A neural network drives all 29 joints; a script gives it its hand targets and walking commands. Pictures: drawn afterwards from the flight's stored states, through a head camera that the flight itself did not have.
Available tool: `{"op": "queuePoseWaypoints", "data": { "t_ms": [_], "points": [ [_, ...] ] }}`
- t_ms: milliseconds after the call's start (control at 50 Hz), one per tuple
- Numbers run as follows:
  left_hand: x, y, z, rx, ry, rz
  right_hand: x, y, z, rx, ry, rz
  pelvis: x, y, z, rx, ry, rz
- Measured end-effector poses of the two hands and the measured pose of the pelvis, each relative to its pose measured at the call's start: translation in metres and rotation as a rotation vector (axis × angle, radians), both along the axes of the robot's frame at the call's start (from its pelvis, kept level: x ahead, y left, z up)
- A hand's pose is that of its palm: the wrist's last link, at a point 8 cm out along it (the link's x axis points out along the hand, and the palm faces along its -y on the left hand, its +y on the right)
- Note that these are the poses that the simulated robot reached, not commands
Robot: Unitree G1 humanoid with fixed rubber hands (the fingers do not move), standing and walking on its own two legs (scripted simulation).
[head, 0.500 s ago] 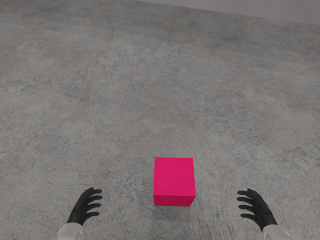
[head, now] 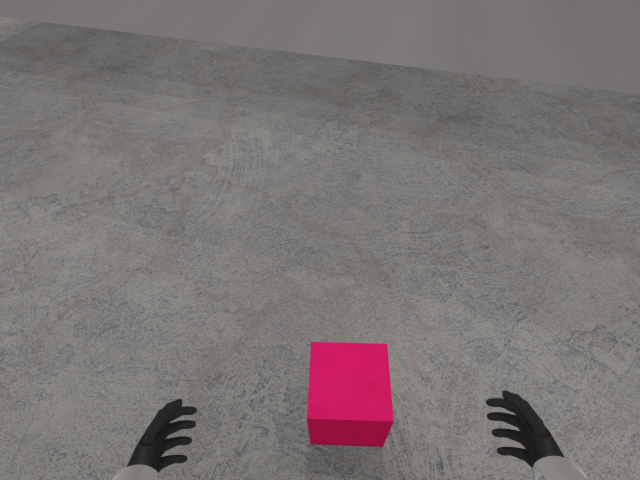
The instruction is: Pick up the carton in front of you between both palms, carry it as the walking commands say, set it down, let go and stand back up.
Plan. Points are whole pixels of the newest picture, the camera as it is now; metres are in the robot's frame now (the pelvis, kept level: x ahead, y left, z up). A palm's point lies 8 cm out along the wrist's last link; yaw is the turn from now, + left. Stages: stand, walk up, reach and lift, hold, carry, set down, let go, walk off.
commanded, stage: stand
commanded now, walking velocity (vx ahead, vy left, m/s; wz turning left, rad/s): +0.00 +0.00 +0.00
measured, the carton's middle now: (347, 395) +0.43 -0.04 -0.65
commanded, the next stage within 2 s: none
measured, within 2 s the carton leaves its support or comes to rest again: neither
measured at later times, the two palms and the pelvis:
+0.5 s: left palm out of the picture +0.14 +0.29 -0.09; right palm (572, 471) +0.15 -0.29 -0.09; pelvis +0.01 +0.00 +0.00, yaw +1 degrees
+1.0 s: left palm out of the picture +0.10 +0.30 -0.09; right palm out of the picture +0.11 -0.30 -0.09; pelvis +0.00 +0.00 +0.01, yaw +1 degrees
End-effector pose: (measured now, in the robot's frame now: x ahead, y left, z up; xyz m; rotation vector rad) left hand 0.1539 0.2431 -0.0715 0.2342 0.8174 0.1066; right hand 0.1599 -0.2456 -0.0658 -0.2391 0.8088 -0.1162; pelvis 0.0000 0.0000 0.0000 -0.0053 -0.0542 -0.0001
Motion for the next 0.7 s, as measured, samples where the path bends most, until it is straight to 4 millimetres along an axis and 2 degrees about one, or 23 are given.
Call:
{"op": "queuePoseWaypoints", "data": {
  "t_ms": [100, 200, 480, 700],
  "points": [
    [-0.01, 0.027, -0.007, 0.085, 0.05, 0.032, -0.005, -0.026, -0.008, -0.076, 0.033, -0.013, 0.003, -0.002, -0.002, -0.003, 0.039, 0.004],
    [-0.015, 0.042, -0.009, 0.123, 0.087, 0.049, -0.007, -0.038, -0.012, -0.107, 0.064, -0.013, 0.008, -0.002, -0.002, -0.003, 0.053, 0.009],
    [-0.013, 0.044, -0.014, 0.128, 0.114, 0.056, -0.011, -0.04, -0.019, -0.118, 0.109, -0.016, 0.014, -0.002, 0.0, -0.001, 0.047, 0.014],
    [-0.025, 0.049, -0.016, 0.132, 0.144, 0.065, -0.024, -0.046, -0.02, -0.131, 0.14, -0.027, 0.01, -0.001, 0.002, 0.001, 0.033, 0.014]
  ]
}}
